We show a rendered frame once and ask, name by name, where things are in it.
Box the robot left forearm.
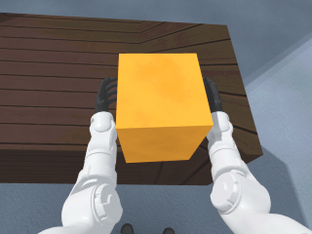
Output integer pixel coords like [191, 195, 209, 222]
[61, 111, 117, 219]

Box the pedestal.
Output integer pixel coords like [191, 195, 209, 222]
[0, 13, 263, 186]

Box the robot left upper arm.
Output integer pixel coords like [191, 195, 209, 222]
[38, 183, 123, 234]

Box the robot left foot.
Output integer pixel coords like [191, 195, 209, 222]
[120, 223, 134, 234]

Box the robot right hand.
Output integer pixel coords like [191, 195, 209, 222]
[202, 77, 223, 113]

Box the carton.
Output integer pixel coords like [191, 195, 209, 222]
[115, 54, 214, 163]

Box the robot right upper arm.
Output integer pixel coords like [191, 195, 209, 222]
[210, 172, 312, 234]

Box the robot left hand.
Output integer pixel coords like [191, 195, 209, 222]
[95, 76, 118, 114]

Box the robot right forearm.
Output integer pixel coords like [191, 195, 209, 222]
[206, 111, 260, 184]

